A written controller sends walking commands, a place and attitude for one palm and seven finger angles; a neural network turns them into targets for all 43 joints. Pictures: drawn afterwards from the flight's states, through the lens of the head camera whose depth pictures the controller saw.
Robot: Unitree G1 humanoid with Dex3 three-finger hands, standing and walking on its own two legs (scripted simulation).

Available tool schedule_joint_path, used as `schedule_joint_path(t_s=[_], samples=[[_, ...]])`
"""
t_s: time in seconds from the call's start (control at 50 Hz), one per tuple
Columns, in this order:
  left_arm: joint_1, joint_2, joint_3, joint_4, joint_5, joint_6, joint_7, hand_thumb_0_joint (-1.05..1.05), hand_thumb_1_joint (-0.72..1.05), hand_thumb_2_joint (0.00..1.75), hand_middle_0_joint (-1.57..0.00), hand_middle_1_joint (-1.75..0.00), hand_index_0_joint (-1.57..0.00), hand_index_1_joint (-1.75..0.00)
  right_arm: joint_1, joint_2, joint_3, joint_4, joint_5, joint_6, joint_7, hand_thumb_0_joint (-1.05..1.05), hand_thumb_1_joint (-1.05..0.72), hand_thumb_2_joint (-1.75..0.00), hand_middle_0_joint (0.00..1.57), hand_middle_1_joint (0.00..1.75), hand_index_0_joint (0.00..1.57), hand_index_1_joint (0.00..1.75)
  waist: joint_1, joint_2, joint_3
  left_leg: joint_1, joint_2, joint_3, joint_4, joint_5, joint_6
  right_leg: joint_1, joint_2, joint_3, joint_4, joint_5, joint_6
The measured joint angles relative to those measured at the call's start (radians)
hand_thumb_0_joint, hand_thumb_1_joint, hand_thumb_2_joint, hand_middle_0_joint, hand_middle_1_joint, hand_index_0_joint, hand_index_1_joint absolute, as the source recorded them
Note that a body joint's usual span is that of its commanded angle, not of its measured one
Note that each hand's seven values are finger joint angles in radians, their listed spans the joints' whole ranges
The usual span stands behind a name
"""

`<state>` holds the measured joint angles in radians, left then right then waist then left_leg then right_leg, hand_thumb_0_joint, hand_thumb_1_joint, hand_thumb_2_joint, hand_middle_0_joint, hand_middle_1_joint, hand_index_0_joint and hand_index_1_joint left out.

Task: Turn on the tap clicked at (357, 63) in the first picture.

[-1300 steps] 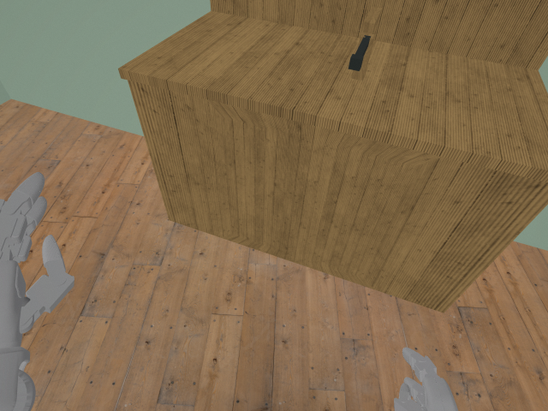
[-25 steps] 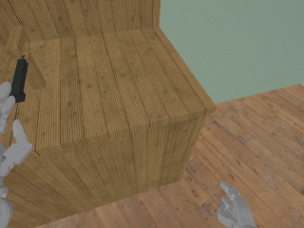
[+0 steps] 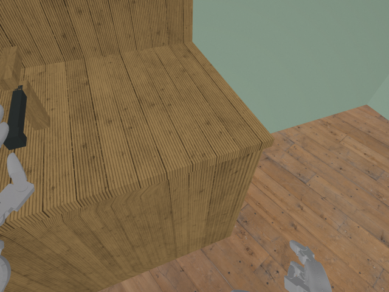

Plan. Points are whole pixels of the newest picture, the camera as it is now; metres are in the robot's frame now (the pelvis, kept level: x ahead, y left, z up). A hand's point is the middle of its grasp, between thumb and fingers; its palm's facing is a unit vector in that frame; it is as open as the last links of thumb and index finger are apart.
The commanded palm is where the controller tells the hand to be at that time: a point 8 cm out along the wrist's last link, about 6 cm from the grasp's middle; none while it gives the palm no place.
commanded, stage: come to a stop and stand still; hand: left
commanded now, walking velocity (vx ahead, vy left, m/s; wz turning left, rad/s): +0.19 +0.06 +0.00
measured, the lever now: (14, 138) +0.33 +0.36 +0.15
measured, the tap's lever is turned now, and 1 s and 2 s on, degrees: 0 0 0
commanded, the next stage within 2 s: look again from close up in 0.98 s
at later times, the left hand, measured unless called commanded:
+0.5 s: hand (25, 161) +0.26 +0.28 +0.19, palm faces +0.42 -0.85 -0.32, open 7.4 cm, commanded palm +0.20 +0.31 +0.20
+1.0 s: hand (8, 157) +0.26 +0.30 +0.19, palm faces +0.42 -0.85 -0.31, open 7.4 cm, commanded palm +0.21 +0.34 +0.20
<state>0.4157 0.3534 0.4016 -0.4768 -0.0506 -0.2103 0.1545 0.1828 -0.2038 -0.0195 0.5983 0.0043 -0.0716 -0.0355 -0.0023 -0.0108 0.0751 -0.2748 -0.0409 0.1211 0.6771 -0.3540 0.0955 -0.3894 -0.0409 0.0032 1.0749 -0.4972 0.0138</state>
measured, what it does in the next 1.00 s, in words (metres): steps on the spot: right foot, then left foot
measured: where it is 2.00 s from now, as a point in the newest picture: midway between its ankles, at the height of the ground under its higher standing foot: outside the picture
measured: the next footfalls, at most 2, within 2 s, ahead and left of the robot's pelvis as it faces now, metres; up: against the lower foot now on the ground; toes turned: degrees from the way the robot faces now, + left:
right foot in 0.16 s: +0.10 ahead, -0.07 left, +0.00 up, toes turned +0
left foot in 0.38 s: +0.06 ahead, +0.12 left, +0.00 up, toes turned +1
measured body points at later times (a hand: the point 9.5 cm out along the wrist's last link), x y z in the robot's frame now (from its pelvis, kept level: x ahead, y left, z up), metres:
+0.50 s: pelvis +0.04 +0.03 +0.02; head +0.05 +0.05 +0.47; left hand +0.23 +0.32 +0.20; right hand +0.23 -0.20 -0.05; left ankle +0.06 +0.14 -0.72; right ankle +0.07 -0.07 -0.72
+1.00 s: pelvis +0.04 +0.06 +0.03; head +0.05 +0.07 +0.48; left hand +0.23 +0.35 +0.21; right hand +0.22 -0.15 -0.05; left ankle +0.06 +0.14 -0.72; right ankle +0.07 -0.07 -0.72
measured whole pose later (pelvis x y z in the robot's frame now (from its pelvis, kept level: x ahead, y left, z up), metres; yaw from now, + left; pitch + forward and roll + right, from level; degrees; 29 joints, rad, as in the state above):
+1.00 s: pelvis +0.04 +0.06 +0.03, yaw -1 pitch -2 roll -1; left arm 0.41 0.32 0.33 -0.49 -0.06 -0.10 0.16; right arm 0.19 -0.17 0.05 0.58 -0.01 -0.07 -0.07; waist 0.03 0.00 0.05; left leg -0.19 -0.02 0.05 0.39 -0.18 0.05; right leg -0.18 -0.04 -0.08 0.34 -0.13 0.02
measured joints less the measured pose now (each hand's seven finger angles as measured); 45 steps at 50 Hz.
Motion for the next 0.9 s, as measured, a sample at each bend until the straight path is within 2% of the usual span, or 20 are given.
schedule_joint_path(t_s=[0.06, 0.14, 0.18, 0.2, 0.26, 0.28, 0.32, 0.38, 0.42, 0.58, 0.76, 0.9], samples=[[-0.014, -0.005, -0.015, 0.019, 0.006, 0.020, -0.003, 0.02, 0.89, 0.90, -0.21, -0.30, -0.21, -0.31, 0.014, 0.016, 0.024, -0.004, -0.004, -0.017, -0.001, 0.01, -0.91, -0.90, 0.20, 0.30, 0.20, 0.30, -0.011, 0.009, -0.005, 0.044, -0.010, -0.004, -0.097, 0.050, 0.002, -0.025, 0.009, -0.070, -0.095, 0.044, -0.006], [0.031, 0.011, -0.025, -0.005, 0.007, 0.020, -0.007, 0.02, 0.89, 0.90, -0.21, -0.30, -0.21, -0.31, 0.038, 0.021, 0.053, -0.021, -0.015, -0.029, -0.008, 0.01, -0.91, -0.90, 0.20, 0.30, 0.20, 0.30, -0.021, 0.027, -0.023, 0.059, -0.017, -0.005, -0.132, 0.058, -0.001, 0.060, 0.028, -0.139, -0.431, 0.151, -0.016], [0.042, 0.023, -0.025, -0.007, 0.008, 0.018, -0.009, 0.01, 0.89, 0.90, -0.21, -0.30, -0.21, -0.31, 0.042, 0.015, 0.056, -0.021, -0.023, -0.025, -0.014, 0.01, -0.90, -0.90, 0.21, 0.30, 0.20, 0.30, -0.019, 0.047, -0.029, 0.039, -0.008, -0.012, -0.082, 0.026, -0.007, 0.088, 0.043, -0.148, -0.509, 0.262, -0.060], [0.039, 0.023, -0.028, -0.004, 0.007, 0.020, -0.012, 0.01, 0.89, 0.90, -0.21, -0.30, -0.21, -0.31, 0.040, 0.010, 0.053, -0.014, -0.024, -0.019, -0.014, 0.01, -0.90, -0.90, 0.21, 0.30, 0.20, 0.30, -0.016, 0.061, -0.032, 0.023, 0.001, -0.025, -0.047, 0.003, -0.025, 0.086, 0.052, -0.156, -0.507, 0.272, -0.077], [0.022, 0.007, -0.034, -0.003, -0.002, 0.035, -0.013, 0.01, 0.89, 0.90, -0.21, -0.30, -0.21, -0.31, 0.030, 0.005, 0.040, 0.015, -0.012, 0.000, -0.005, 0.01, -0.90, -0.90, 0.21, 0.30, 0.20, 0.30, 0.006, 0.053, -0.037, -0.050, 0.012, -0.069, 0.130, -0.067, -0.070, 0.092, 0.060, -0.152, -0.513, 0.255, -0.094], [0.016, -0.004, -0.038, -0.003, -0.002, 0.037, -0.009, 0.01, 0.89, 0.90, -0.21, -0.30, -0.21, -0.31, 0.026, 0.001, 0.040, 0.021, -0.009, 0.003, -0.004, 0.01, -0.90, -0.90, 0.21, 0.30, 0.20, 0.30, 0.010, 0.044, -0.034, -0.063, 0.020, -0.080, 0.154, -0.076, -0.077, 0.101, 0.058, -0.149, -0.524, 0.256, -0.092], [0.013, -0.023, -0.044, -0.009, 0.001, 0.043, 0.002, 0.01, 0.89, 0.90, -0.21, -0.30, -0.21, -0.31, 0.017, -0.008, 0.042, 0.026, -0.007, 0.004, -0.008, 0.01, -0.91, -0.90, 0.21, 0.30, 0.20, 0.30, 0.013, 0.027, -0.024, -0.055, 0.044, -0.094, 0.093, -0.064, -0.082, 0.118, 0.051, -0.141, -0.542, 0.263, -0.083], [0.023, -0.042, -0.062, -0.040, -0.002, 0.057, 0.017, 0.01, 0.89, 0.90, -0.21, -0.30, -0.21, -0.31, 0.002, -0.030, 0.034, 0.016, -0.011, -0.003, -0.026, 0.01, -0.91, -0.90, 0.21, 0.30, 0.20, 0.30, 0.007, 0.034, -0.006, 0.004, 0.079, -0.125, -0.087, 0.103, -0.093, 0.137, 0.052, -0.142, -0.534, 0.253, -0.064], [0.030, -0.040, -0.070, -0.049, -0.009, 0.065, 0.017, 0.01, 0.89, 0.90, -0.21, -0.30, -0.21, -0.31, -0.014, -0.026, 0.024, 0.022, -0.009, -0.001, -0.042, 0.01, -0.91, -0.90, 0.21, 0.30, 0.20, 0.30, 0.012, 0.020, 0.000, 0.025, 0.070, -0.113, -0.101, 0.092, -0.098, 0.153, 0.042, -0.129, -0.544, 0.252, -0.051], [0.015, -0.001, -0.056, -0.042, -0.013, 0.097, 0.014, 0.02, 0.89, 0.90, -0.21, -0.30, -0.21, -0.31, -0.040, 0.005, 0.041, -0.026, -0.011, -0.010, -0.054, 0.01, -0.91, -0.90, 0.20, 0.30, 0.20, 0.30, 0.025, -0.003, -0.021, 0.063, 0.045, -0.088, -0.214, 0.131, -0.071, 0.196, 0.026, -0.106, -0.679, 0.326, -0.019], [0.004, -0.022, -0.080, -0.036, -0.015, 0.119, 0.002, 0.02, 0.89, 0.90, -0.21, -0.30, -0.21, -0.31, -0.045, 0.038, 0.071, -0.046, -0.017, 0.001, -0.043, 0.01, -0.90, -0.90, 0.21, 0.30, 0.20, 0.30, 0.036, -0.001, -0.036, 0.078, 0.023, -0.072, -0.266, 0.160, -0.049, 0.208, 0.007, -0.090, -0.732, 0.362, 0.003], [-0.007, -0.030, -0.078, -0.018, -0.011, 0.120, 0.003, 0.02, 0.89, 0.90, -0.21, -0.30, -0.21, -0.31, -0.016, 0.041, 0.075, -0.036, -0.016, 0.007, -0.041, 0.01, -0.90, -0.90, 0.21, 0.30, 0.20, 0.30, 0.041, 0.003, -0.034, 0.086, 0.016, -0.066, -0.282, 0.170, -0.043, 0.210, 0.000, -0.084, -0.737, 0.368, 0.007]])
